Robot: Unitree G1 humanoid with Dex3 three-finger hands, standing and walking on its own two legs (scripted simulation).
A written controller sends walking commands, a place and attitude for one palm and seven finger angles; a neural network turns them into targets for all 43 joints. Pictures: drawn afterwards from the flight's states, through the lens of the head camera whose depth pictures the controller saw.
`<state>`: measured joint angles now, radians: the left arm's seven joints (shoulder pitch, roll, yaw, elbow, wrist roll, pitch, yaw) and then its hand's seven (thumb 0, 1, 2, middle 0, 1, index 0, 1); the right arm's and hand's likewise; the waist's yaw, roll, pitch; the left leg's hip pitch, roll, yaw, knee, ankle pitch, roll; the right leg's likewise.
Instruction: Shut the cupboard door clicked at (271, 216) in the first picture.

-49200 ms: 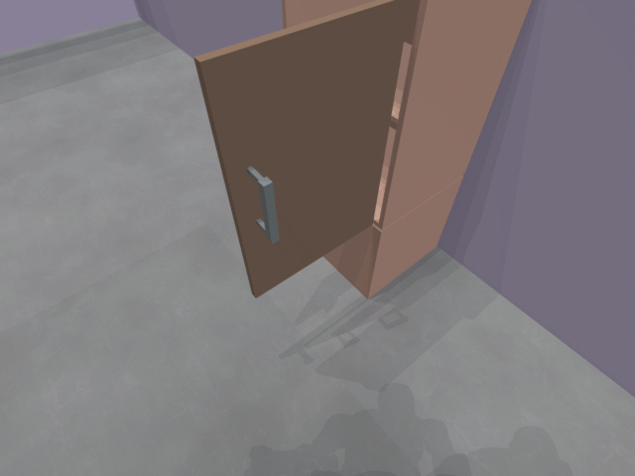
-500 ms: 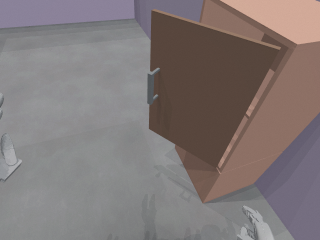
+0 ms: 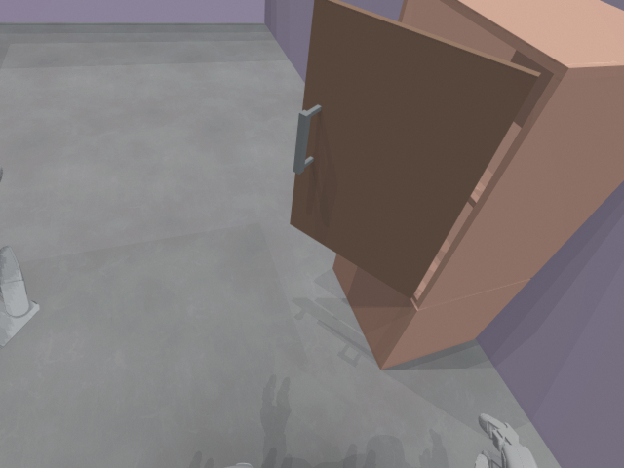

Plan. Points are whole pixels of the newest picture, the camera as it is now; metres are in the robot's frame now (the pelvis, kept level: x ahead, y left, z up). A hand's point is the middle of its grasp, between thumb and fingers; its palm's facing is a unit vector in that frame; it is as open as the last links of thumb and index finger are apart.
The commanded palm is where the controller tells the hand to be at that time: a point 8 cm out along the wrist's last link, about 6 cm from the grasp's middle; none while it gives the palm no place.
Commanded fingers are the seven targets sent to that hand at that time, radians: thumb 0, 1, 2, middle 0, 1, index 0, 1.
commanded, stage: step back with the hand held close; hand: left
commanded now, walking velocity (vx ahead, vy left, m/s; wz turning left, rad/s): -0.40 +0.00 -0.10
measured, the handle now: (307, 140) +0.77 +0.03 +0.00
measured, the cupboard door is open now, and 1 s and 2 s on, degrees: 35 35 35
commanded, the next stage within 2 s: stop stepping back and stand still in 0.18 s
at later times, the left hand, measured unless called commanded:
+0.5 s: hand out of the picture +0.08 +0.24 +0.20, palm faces +0.25 -0.84 -0.49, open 7.4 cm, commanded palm +0.06 +0.29 +0.20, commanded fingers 0.00 0.90 0.90 -0.20 -0.30 -0.20 -0.30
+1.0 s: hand out of the picture +0.03 +0.33 +0.22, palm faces +0.43 -0.76 -0.48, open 7.4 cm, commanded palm +0.02 +0.35 +0.20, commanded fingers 0.00 0.90 0.90 -0.20 -0.30 -0.20 -0.30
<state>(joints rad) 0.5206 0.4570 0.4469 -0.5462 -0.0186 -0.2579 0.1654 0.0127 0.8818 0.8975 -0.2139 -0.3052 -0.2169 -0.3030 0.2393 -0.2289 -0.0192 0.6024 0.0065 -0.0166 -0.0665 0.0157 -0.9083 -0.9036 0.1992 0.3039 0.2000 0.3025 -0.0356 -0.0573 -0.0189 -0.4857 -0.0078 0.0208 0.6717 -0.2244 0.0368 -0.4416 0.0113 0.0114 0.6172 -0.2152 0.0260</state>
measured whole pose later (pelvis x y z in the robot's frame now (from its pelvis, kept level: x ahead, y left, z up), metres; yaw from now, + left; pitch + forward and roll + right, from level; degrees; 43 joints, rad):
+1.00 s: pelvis -0.17 +0.07 +0.02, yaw -9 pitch +1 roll +0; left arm 0.62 0.50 0.51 -0.52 -0.03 -0.24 0.17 0.01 0.88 0.90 -0.22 -0.31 -0.22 -0.30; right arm 0.34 -0.19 0.01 0.68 0.01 -0.05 -0.08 0.02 -0.91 -0.90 0.20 0.30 0.20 0.30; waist 0.04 -0.04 -0.14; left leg -0.47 0.05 0.05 0.80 -0.35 0.00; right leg -0.20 -0.02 -0.04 0.51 -0.36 -0.04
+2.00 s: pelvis -0.12 +0.13 +0.02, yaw -7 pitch -2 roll -1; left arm 0.31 0.22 0.02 1.08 0.02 0.03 0.02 0.00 0.92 0.90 -0.20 -0.30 -0.20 -0.30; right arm 0.28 -0.18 0.01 1.06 -0.01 0.00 -0.04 0.01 -0.92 -0.90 0.20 0.30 0.20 0.30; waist 0.00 0.02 0.03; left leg -0.16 -0.01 0.09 0.43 -0.24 0.05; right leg -0.10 -0.06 -0.07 0.39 -0.25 0.03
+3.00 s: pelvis -0.14 +0.12 +0.03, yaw -8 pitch -2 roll +0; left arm 0.26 0.20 0.02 1.14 0.02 0.00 0.02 0.00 0.90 0.90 -0.20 -0.30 -0.20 -0.30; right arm 0.25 -0.20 -0.01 1.13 -0.01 -0.01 -0.03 0.01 -0.91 -0.90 0.20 0.30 0.20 0.30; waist -0.01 0.01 0.04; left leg -0.16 0.00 0.11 0.38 -0.18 0.03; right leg -0.13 -0.04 -0.06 0.38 -0.21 0.01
